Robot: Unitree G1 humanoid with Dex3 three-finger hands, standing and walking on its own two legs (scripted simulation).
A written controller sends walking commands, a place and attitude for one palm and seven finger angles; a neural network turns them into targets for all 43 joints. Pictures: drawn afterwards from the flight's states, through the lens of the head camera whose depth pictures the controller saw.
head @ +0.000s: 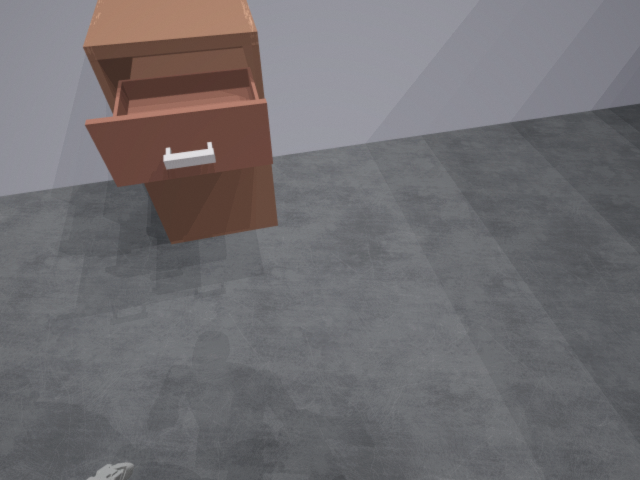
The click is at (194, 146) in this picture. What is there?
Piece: drawer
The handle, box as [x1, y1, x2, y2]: [163, 142, 215, 169]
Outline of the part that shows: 211,142 207,142 207,149 171,154 170,148 166,148 166,154 163,156 163,161 166,169 215,162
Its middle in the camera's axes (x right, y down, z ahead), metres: -0.31 -0.20 +0.91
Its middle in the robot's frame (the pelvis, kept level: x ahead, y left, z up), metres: +0.80 +0.35 -0.10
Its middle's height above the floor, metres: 0.67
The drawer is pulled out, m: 0.30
